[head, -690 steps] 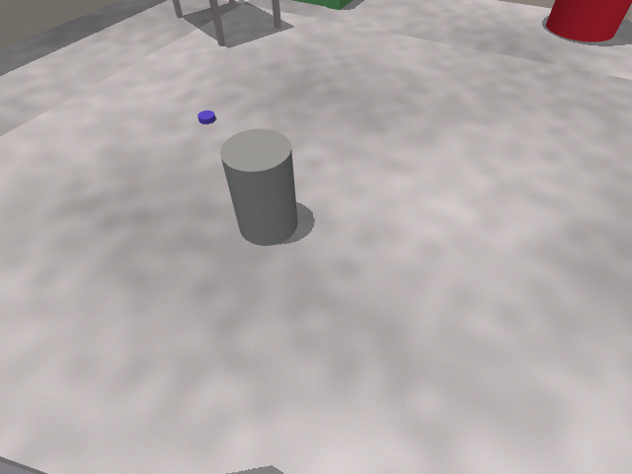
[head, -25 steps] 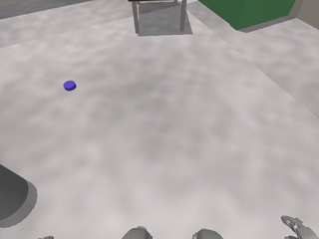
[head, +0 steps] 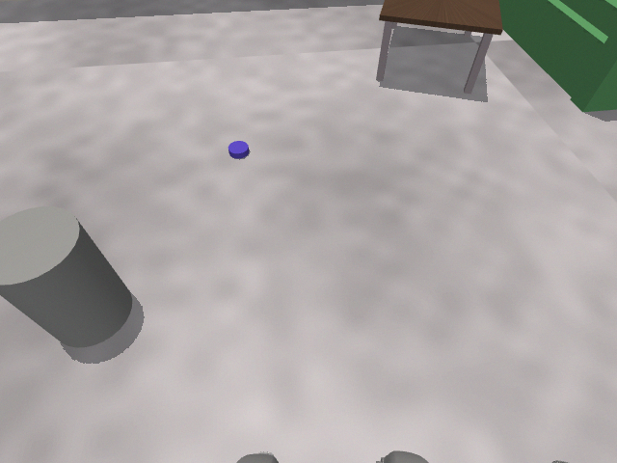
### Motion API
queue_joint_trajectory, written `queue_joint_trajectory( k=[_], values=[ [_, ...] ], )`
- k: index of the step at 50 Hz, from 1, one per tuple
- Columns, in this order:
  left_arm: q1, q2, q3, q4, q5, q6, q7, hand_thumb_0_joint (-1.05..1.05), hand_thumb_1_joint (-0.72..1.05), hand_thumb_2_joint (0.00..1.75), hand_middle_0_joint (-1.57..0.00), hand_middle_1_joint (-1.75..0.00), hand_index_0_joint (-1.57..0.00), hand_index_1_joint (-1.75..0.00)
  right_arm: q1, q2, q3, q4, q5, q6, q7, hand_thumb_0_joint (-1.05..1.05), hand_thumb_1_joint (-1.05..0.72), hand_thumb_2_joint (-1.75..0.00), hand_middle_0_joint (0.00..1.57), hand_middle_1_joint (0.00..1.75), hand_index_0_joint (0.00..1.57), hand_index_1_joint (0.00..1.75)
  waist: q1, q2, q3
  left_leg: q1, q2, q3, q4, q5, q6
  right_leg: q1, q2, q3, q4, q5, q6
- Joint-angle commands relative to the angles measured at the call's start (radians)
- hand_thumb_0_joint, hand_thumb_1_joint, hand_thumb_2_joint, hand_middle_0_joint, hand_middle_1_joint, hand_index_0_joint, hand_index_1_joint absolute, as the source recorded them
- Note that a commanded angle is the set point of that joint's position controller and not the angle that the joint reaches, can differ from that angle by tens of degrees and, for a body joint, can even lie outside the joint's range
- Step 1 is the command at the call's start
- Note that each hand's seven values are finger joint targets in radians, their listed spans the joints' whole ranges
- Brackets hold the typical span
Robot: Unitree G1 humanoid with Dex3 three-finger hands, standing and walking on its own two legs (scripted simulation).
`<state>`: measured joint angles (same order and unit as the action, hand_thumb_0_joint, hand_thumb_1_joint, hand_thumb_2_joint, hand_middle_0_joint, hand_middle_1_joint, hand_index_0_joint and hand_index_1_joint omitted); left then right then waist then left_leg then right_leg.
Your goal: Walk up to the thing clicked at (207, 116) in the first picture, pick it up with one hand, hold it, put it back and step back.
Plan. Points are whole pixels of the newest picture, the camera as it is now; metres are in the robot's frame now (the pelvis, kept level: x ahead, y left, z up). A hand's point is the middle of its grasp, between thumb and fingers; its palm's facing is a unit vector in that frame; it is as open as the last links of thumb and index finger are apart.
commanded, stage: walk up
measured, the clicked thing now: (238, 149) +1.53 +0.40 -0.73
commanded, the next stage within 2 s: stand in 0.90 s
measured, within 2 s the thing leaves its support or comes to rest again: neither
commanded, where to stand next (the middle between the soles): +0.07 +0.00 m, yaw +7 degrees
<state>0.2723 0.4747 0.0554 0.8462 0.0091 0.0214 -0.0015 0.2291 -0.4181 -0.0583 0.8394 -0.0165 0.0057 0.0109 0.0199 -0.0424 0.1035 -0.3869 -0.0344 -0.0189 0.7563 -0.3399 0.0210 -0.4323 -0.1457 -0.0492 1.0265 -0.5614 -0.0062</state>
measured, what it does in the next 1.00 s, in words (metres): steps on the spot: right foot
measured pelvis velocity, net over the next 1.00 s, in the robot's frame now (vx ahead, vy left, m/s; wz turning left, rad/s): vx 0.01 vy -0.01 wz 0.17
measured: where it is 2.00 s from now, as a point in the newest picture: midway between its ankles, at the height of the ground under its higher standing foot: outside the picture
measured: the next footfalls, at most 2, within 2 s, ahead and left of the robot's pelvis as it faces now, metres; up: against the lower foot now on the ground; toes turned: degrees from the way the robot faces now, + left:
right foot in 0.12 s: +0.09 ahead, -0.15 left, +0.00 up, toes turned +5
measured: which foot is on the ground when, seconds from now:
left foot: down 0.00-1.00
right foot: up 0.00-0.10, down 0.12-1.00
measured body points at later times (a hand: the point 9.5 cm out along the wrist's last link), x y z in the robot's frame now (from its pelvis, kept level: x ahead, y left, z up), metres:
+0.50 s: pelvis +0.01 +0.00 +0.01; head +0.04 +0.01 +0.45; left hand +0.05 +0.33 -0.12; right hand +0.16 -0.29 -0.11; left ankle +0.02 +0.11 -0.71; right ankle +0.05 -0.15 -0.71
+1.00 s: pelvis +0.01 -0.01 +0.04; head +0.02 +0.00 +0.48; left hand +0.04 +0.30 -0.10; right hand +0.17 -0.29 -0.09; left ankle +0.02 +0.11 -0.71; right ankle +0.05 -0.15 -0.71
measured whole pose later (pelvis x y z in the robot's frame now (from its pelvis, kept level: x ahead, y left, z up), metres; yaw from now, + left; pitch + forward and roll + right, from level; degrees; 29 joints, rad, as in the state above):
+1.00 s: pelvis +0.01 -0.01 +0.04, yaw +10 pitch -3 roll +0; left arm 0.08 0.37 -0.01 1.14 0.00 -0.01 -0.01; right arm 0.04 -0.35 0.00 1.13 -0.01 -0.01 0.01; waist 0.02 -0.02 0.06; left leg -0.18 -0.03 -0.09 0.40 -0.18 0.00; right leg -0.15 -0.06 -0.08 0.39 -0.20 0.03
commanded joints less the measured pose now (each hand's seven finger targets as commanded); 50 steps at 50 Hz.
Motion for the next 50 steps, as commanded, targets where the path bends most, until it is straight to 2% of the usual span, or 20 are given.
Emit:
queue_joint_trajectory(
  k=[1, 4, 6, 7, 8, 9, 11, 13, 14, 15, 16, 17, 20, 22, 24, 28, 33, 39, 48, 50],
  values=[
    [0.084, 0.169, 0.056, -0.025, -0.008, -0.049, 0.009, 0.0, 0.9, 0.9, -0.2, -0.3, -0.2, -0.3, -0.051, -0.264, -0.06, -0.072, 0.008, -0.041, -0.032, 0.0, -0.9, -0.9, 0.2, 0.3, 0.2, 0.3, 0.011, 0.233, -0.11, 0.005, 0.225, -0.325, -0.256, 0.255, 0.195, 0.024, 0.019, 0.031, -0.101, 0.085, -0.017],
    [0.073, 0.147, 0.055, -0.012, -0.003, -0.051, 0.01, 0.0, 0.9, 0.9, -0.2, -0.3, -0.2, -0.3, -0.068, -0.249, -0.052, -0.078, 0.006, -0.029, -0.031, 0.0, -0.9, -0.9, 0.2, 0.3, 0.2, 0.3, 0.016, 0.206, -0.127, -0.07, 0.182, -0.276, -0.187, 0.241, 0.166, 0.172, 0.081, -0.019, -0.287, 0.168, -0.021],
    [0.068, 0.172, 0.059, -0.003, 0.01, -0.06, 0.017, 0.0, 0.9, 0.9, -0.2, -0.3, -0.2, -0.3, -0.079, -0.201, -0.032, -0.083, 0.019, -0.019, -0.03, 0.0, -0.9, -0.9, 0.2, 0.3, 0.2, 0.3, 0.039, 0.123, -0.115, -0.128, 0.113, -0.225, -0.084, 0.164, 0.101, 0.247, 0.071, 0.031, -0.458, 0.246, -0.05],
    [0.03, 0.23, 0.066, -0.025, 0.022, -0.064, 0.018, 0.0, 0.9, 0.9, -0.2, -0.3, -0.2, -0.3, -0.075, -0.159, -0.022, -0.09, 0.026, -0.019, -0.031, 0.0, -0.9, -0.9, 0.2, 0.3, 0.2, 0.3, 0.032, -0.015, -0.11, -0.171, 0.032, -0.16, 0.024, 0.077, 0.05, 0.219, -0.081, 0.242, -0.579, 0.194, -0.104],
    [-0.04, 0.286, 0.078, -0.033, 0.02, -0.058, 0.014, 0.0, 0.9, 0.9, -0.2, -0.3, -0.2, -0.3, -0.055, -0.179, -0.036, -0.065, 0.025, -0.015, -0.038, 0.0, -0.9, -0.9, 0.2, 0.3, 0.2, 0.3, 0.014, -0.147, -0.109, -0.103, -0.039, -0.039, 0.187, -0.18, 0.022, 0.107, -0.259, 0.421, -0.674, 0.096, -0.223],
    [-0.104, 0.289, 0.08, -0.051, 0.022, -0.058, 0.011, 0.0, 0.9, 0.9, -0.2, -0.3, -0.2, -0.3, -0.022, -0.218, -0.052, -0.044, 0.017, -0.014, -0.04, 0.0, -0.9, -0.9, 0.2, 0.3, 0.2, 0.3, -0.011, -0.137, -0.065, -0.085, 0.005, -0.034, 0.264, -0.238, 0.005, 0.05, -0.331, 0.484, -0.683, 0.116, -0.28],
    [-0.133, 0.232, 0.059, -0.048, 0.019, -0.058, 0.012, 0.0, 0.9, 0.9, -0.2, -0.3, -0.2, -0.3, -0.004, -0.223, -0.055, -0.014, 0.02, -0.025, -0.03, 0.0, -0.9, -0.9, 0.2, 0.3, 0.2, 0.3, -0.025, -0.061, -0.034, -0.066, 0.014, -0.006, 0.187, -0.176, 0.014, 0.058, -0.233, 0.293, -0.604, 0.257, -0.225],
    [-0.137, 0.208, 0.046, -0.02, 0.015, -0.052, 0.007, 0.0, 0.9, 0.9, -0.2, -0.3, -0.2, -0.3, 0.06, -0.173, -0.045, 0.024, 0.024, -0.043, -0.024, 0.0, -0.9, -0.9, 0.2, 0.3, 0.2, 0.3, -0.054, -0.122, -0.091, 0.086, -0.004, 0.026, -0.098, -0.03, 0.024, 0.07, -0.132, 0.138, -0.46, 0.42, -0.137],
    [-0.089, 0.173, 0.035, -0.006, 0.008, -0.045, 0.005, 0.0, 0.9, 0.9, -0.2, -0.3, -0.2, -0.3, 0.061, -0.183, -0.047, 0.03, 0.013, -0.051, -0.025, 0.0, -0.9, -0.9, 0.2, 0.3, 0.2, 0.3, -0.037, -0.07, -0.127, 0.164, 0.013, -0.05, -0.188, 0.034, 0.033, 0.055, -0.088, 0.086, -0.337, 0.461, -0.098],
    [-0.071, 0.123, 0.021, -0.006, -0.001, -0.04, 0.004, 0.0, 0.9, 0.9, -0.2, -0.3, -0.2, -0.3, 0.039, -0.213, -0.053, 0.021, -0.001, -0.061, -0.031, 0.0, -0.9, -0.9, 0.2, 0.3, 0.2, 0.3, -0.022, 0.066, -0.167, 0.217, 0.138, -0.281, -0.274, 0.122, 0.084, -0.004, -0.023, 0.022, -0.174, 0.401, -0.04],
    [-0.067, 0.092, 0.016, -0.006, -0.014, -0.029, 0.004, 0.0, 0.9, 0.9, -0.2, -0.3, -0.2, -0.3, -0.018, -0.277, -0.06, -0.003, -0.006, -0.065, -0.036, 0.0, -0.9, -0.9, 0.2, 0.3, 0.2, 0.3, -0.002, 0.158, -0.148, 0.214, 0.288, -0.528, -0.317, 0.146, 0.18, -0.1, 0.065, 0.019, -0.166, 0.08, -0.001],
    [-0.103, 0.151, 0.032, 0.009, -0.012, -0.027, 0.014, 0.0, 0.9, 0.9, -0.2, -0.3, -0.2, -0.3, -0.019, -0.303, -0.066, 0.008, 0.002, -0.063, -0.034, 0.0, -0.9, -0.9, 0.2, 0.3, 0.2, 0.3, -0.03, 0.147, -0.137, 0.107, 0.324, -0.547, -0.314, 0.202, 0.247, -0.01, 0.047, 0.077, -0.133, -0.052, -0.008],
    [-0.06, 0.109, 0.021, 0.052, -0.023, -0.044, 0.019, 0.0, 0.9, 0.9, -0.2, -0.3, -0.2, -0.3, -0.121, -0.227, -0.032, 0.015, 0.011, -0.061, -0.043, 0.0, -0.9, -0.9, 0.2, 0.3, 0.2, 0.3, 0.024, 0.152, -0.156, 0.123, 0.231, -0.316, -0.188, 0.518, 0.168, 0.088, 0.048, 0.051, -0.305, 0.146, -0.023],
    [-0.046, 0.136, 0.02, 0.079, -0.013, -0.061, 0.019, 0.0, 0.9, 0.9, -0.2, -0.3, -0.2, -0.3, -0.147, -0.178, -0.013, 0.029, 0.029, -0.051, -0.04, 0.0, -0.9, -0.9, 0.2, 0.3, 0.2, 0.3, 0.03, 0.095, -0.184, 0.06, 0.134, -0.174, -0.102, 0.445, 0.067, 0.236, 0.01, 0.101, -0.477, 0.503, -0.048],
    [-0.166, 0.19, 0.019, 0.057, -0.006, -0.062, 0.013, 0.0, 0.9, 0.9, -0.2, -0.3, -0.2, -0.3, -0.08, -0.163, -0.011, 0.067, 0.029, -0.042, -0.037, 0.0, -0.9, -0.9, 0.2, 0.3, 0.2, 0.3, -0.037, -0.001, -0.177, 0.114, 0.057, -0.122, -0.118, 0.222, 0.022, 0.169, -0.088, 0.207, -0.503, 0.493, -0.107],
    [-0.176, 0.13, -0.012, 0.098, -0.014, -0.05, 0.008, 0.0, 0.9, 0.9, -0.2, -0.3, -0.2, -0.3, -0.17, -0.193, -0.003, 0.105, 0.02, -0.047, -0.027, 0.0, -0.9, -0.9, 0.2, 0.3, 0.2, 0.3, -0.003, 0.053, -0.147, 0.102, 0.133, -0.225, -0.267, 0.188, 0.065, 0.203, 0.019, 0.068, -0.5, 0.339, -0.029],
    [-0.219, 0.135, -0.015, 0.143, -0.014, -0.059, 0.004, 0.0, 0.9, 0.9, -0.2, -0.3, -0.2, -0.3, -0.195, -0.175, 0.014, 0.157, 0.023, -0.044, -0.02, 0.0, -0.9, -0.9, 0.2, 0.3, 0.2, 0.3, -0.012, 0.041, -0.152, 0.122, 0.104, -0.176, -0.31, 0.222, 0.032, 0.274, -0.015, 0.081, -0.594, 0.381, -0.031],
    [-0.248, 0.12, -0.019, 0.186, -0.016, -0.055, 0.0, 0.0, 0.9, 0.9, -0.2, -0.3, -0.2, -0.3, -0.231, -0.169, 0.022, 0.198, 0.018, -0.041, -0.015, 0.0, -0.9, -0.9, 0.2, 0.3, 0.2, 0.3, -0.005, 0.068, -0.133, 0.139, 0.115, -0.189, -0.406, 0.148, 0.018, 0.285, -0.004, 0.057, -0.658, 0.304, -0.015],
    [-0.251, 0.108, -0.018, 0.237, -0.004, -0.059, 0.005, 0.0, 0.9, 0.9, -0.2, -0.3, -0.2, -0.3, -0.232, -0.152, 0.015, 0.233, 0.011, -0.045, -0.014, 0.0, -0.9, -0.9, 0.2, 0.3, 0.2, 0.3, -0.006, 0.057, -0.163, 0.203, 0.134, -0.164, -0.434, 0.348, -0.003, 0.37, 0.0, 0.07, -0.705, 0.418, -0.002],
    [-0.238, 0.11, -0.019, 0.248, -0.004, -0.059, 0.005, 0.0, 0.9, 0.9, -0.2, -0.3, -0.2, -0.3, -0.246, -0.149, 0.011, 0.234, 0.013, -0.041, -0.015, 0.0, -0.9, -0.9, 0.2, 0.3, 0.2, 0.3, -0.008, 0.071, -0.143, 0.228, 0.129, -0.15, -0.44, 0.298, -0.008, 0.325, 0.003, 0.078, -0.727, 0.387, -0.003]
  ],
)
